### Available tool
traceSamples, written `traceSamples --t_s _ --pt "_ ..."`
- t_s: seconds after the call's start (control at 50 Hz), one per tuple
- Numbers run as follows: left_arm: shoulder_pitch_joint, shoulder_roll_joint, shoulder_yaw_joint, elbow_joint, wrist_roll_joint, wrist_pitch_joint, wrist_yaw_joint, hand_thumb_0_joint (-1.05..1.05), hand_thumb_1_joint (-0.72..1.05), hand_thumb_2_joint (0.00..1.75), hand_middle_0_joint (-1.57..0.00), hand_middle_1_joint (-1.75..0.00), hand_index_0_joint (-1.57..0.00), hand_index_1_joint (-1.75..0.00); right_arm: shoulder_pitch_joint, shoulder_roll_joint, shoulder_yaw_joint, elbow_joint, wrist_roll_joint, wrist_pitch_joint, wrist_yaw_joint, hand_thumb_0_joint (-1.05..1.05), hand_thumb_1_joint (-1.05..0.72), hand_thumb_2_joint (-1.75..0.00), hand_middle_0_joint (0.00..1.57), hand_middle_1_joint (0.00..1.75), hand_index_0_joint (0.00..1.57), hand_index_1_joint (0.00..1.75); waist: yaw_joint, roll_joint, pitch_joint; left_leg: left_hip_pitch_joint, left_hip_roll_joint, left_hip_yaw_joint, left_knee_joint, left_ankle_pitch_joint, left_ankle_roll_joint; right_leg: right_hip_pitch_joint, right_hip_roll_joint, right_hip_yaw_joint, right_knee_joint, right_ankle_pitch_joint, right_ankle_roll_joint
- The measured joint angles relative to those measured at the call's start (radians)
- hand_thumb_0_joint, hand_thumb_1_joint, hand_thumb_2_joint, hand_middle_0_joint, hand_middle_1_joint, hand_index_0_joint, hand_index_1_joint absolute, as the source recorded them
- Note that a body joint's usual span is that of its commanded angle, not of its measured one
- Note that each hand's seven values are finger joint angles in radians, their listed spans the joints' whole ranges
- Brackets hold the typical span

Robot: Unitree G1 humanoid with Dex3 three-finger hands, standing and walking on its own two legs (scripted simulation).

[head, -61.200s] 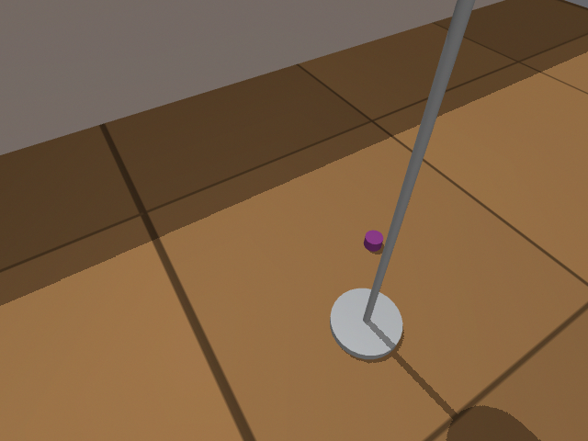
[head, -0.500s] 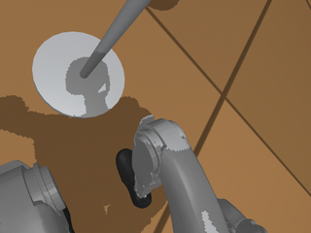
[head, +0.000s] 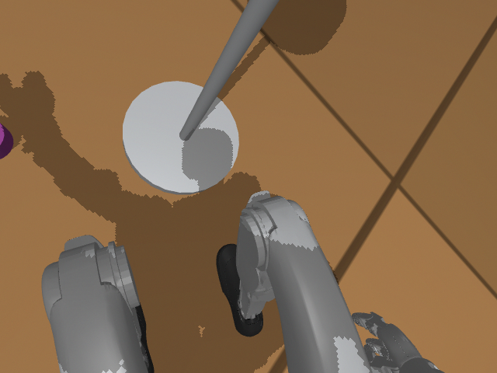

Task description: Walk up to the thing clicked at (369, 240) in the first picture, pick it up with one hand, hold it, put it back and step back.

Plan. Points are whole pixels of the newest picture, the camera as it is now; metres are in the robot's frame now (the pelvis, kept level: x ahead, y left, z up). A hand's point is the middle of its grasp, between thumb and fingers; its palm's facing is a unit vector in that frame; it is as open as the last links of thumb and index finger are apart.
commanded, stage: withdraw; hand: left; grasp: from above
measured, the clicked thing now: out of the picture +0.52 +0.34 -0.33
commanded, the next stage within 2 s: home in 0.10 s
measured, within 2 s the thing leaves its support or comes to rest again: neither
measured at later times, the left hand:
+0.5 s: hand out of the picture +0.48 +0.36 -0.11, palm faces -0.41 -0.22 -0.88, open 11.6 cm
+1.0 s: hand out of the picture +0.30 +0.27 +0.10, palm faces -0.02 -0.86 -0.50, open 7.4 cm
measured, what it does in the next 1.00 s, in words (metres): rises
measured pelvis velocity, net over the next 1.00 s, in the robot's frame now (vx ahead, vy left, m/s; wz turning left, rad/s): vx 0.03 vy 0.00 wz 0.15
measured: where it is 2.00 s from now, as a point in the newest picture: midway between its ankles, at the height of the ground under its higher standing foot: (192, 329)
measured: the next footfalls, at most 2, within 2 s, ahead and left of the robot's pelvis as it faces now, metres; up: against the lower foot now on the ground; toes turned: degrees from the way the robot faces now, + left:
none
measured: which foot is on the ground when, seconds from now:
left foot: down 0.00-1.00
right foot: down 0.00-1.00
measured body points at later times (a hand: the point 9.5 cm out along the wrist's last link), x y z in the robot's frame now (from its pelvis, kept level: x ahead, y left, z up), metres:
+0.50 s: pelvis +0.01 +0.00 +0.01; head +0.26 +0.08 +0.38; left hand +0.50 +0.37 -0.06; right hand +0.06 -0.25 -0.09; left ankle +0.08 +0.12 -0.32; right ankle +0.12 -0.12 -0.32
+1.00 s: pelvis +0.03 +0.00 +0.21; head +0.17 +0.05 +0.63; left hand +0.30 +0.32 +0.13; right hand +0.26 -0.22 +0.11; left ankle +0.08 +0.12 -0.32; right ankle +0.12 -0.12 -0.32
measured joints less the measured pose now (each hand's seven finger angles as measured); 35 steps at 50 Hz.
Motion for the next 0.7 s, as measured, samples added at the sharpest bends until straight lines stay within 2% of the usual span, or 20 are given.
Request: traceSamples --t_s 0.1,0.2,0.28,0.34,0.38,0.44,0.48,0.54,0.6,0.7 --pt "-0.042 0.031 0.001 0.108 0.064 -0.031 0.100 0.00 -0.51 1.00 -0.11 -0.99 -0.10 -0.99 -0.001 0.003 0.020 0.021 -0.017 0.006 -0.008 0.00 -0.90 -0.90 0.20 0.30 0.20 0.30 -0.027 -0.015 0.018 -0.037 0.002 0.002 0.037 0.008 0.005 -0.036 0.003 0.003 0.035 0.009 0.002" --pt "-0.061 0.054 0.045 0.128 0.109 -0.018 0.166 0.00 -0.50 0.99 -0.13 -0.98 -0.12 -0.98 0.015 0.023 0.034 0.026 -0.024 -0.002 -0.001 0.00 -0.91 -0.90 0.20 0.30 0.20 0.30 -0.040 -0.014 0.032 -0.071 0.005 0.009 0.067 0.006 0.011 -0.072 0.006 0.011 0.066 0.008 0.009" --pt "-0.062 0.069 0.090 0.095 0.101 0.021 0.182 0.00 -0.46 0.97 -0.16 -0.94 -0.15 -0.94 0.033 0.042 0.036 0.013 -0.021 -0.011 0.010 0.00 -0.90 -0.90 0.20 0.30 0.21 0.30 -0.042 -0.002 0.031 -0.086 0.004 0.009 0.077 0.001 0.011 -0.087 0.005 0.011 0.077 0.003 0.011" --pt "-0.028 0.059 0.110 0.031 0.065 0.060 0.148 0.00 -0.37 0.96 -0.20 -0.87 -0.18 -0.87 0.048 0.057 0.018 0.005 -0.013 -0.010 0.019 0.00 -0.90 -0.90 0.20 0.30 0.21 0.30 -0.027 0.017 0.017 -0.085 0.003 0.011 0.069 -0.004 0.010 -0.087 0.004 0.013 0.071 -0.004 0.013" --pt "0.012 0.034 0.116 -0.026 0.017 0.086 0.108 0.00 -0.28 0.95 -0.21 -0.80 -0.20 -0.81 0.058 0.064 -0.002 -0.001 -0.005 -0.004 0.023 0.00 -0.89 -0.90 0.20 0.30 0.21 0.30 -0.006 0.036 0.003 -0.074 0.001 0.014 0.052 -0.008 0.009 -0.077 0.001 0.015 0.057 -0.010 0.011" --pt "0.107 -0.020 0.119 -0.143 -0.075 0.122 0.027 0.00 -0.13 0.93 -0.23 -0.70 -0.21 -0.71 0.067 0.067 -0.033 -0.003 0.011 0.011 0.027 0.00 -0.89 -0.89 0.20 0.30 0.21 0.30 0.034 0.063 -0.022 -0.040 0.000 0.024 0.011 -0.015 0.008 -0.046 -0.003 0.022 0.023 -0.020 0.008" --pt "0.201 -0.067 0.125 -0.256 -0.159 0.145 -0.034 0.00 -0.02 0.90 -0.23 -0.63 -0.21 -0.64 0.072 0.062 -0.057 -0.004 0.027 0.022 0.025 0.00 -0.89 -0.89 0.20 0.30 0.21 0.30 0.065 0.081 -0.045 -0.007 -0.001 0.033 -0.025 -0.020 0.008 -0.018 -0.005 0.029 -0.007 -0.027 0.006" --pt "0.342 -0.144 0.129 -0.427 -0.310 0.177 -0.109 0.00 0.16 0.87 -0.23 -0.53 -0.21 -0.54 0.071 0.052 -0.094 0.007 0.057 0.034 0.013 0.00 -0.89 -0.90 0.20 0.30 0.21 0.30 0.112 0.089 -0.093 0.055 0.002 0.052 -0.090 -0.026 0.009 0.033 -0.007 0.046 -0.059 -0.034 0.009" --pt "0.466 -0.208 0.126 -0.560 -0.447 0.205 -0.142 0.00 0.36 0.86 -0.22 -0.45 -0.21 -0.45 0.056 0.044 -0.129 0.021 0.084 0.033 -0.006 0.00 -0.90 -0.90 0.20 0.30 0.21 0.30 0.150 0.085 -0.144 0.122 0.003 0.067 -0.158 -0.027 0.008 0.090 -0.008 0.058 -0.116 -0.036 0.007" --pt "0.621 -0.289 0.110 -0.699 -0.598 0.243 -0.133 0.00 0.64 0.87 -0.22 -0.36 -0.21 -0.36 0.005 0.038 -0.182 0.019 0.113 0.011 -0.033 0.00 -0.90 -0.90 0.20 0.30 0.21 0.30 0.194 0.072 -0.194 0.248 0.002 0.078 -0.272 -0.017 0.000 0.207 -0.012 0.065 -0.219 -0.029 0.000"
